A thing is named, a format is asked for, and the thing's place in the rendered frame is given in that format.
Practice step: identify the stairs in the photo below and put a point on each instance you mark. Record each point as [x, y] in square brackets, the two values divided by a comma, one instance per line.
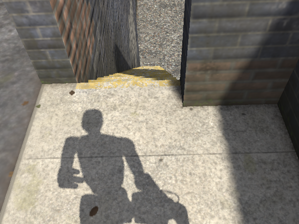
[141, 73]

